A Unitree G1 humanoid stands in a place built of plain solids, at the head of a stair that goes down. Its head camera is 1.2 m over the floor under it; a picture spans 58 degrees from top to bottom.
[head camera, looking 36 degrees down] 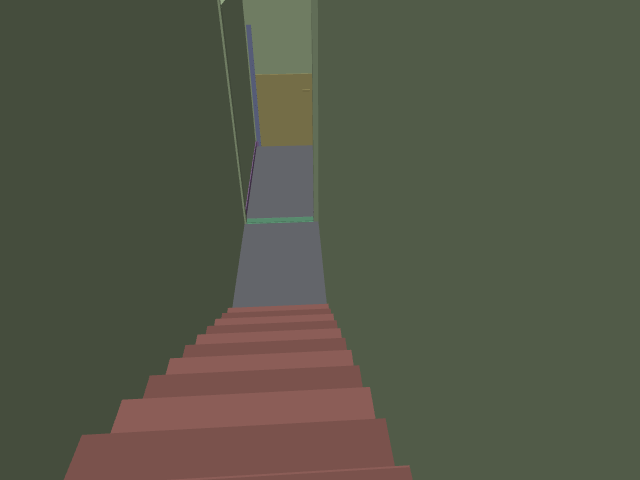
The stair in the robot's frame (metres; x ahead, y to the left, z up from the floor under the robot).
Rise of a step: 0.20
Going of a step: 0.27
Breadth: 1.14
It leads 3 degrees to the left of straight ahead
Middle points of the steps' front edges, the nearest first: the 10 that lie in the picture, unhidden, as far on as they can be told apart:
0.83 0.29 -0.20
1.10 0.31 -0.40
1.37 0.32 -0.60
1.64 0.34 -0.80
1.90 0.35 -1.00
2.17 0.37 -1.20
2.44 0.38 -1.40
2.71 0.40 -1.60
2.97 0.42 -1.80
3.24 0.43 -2.00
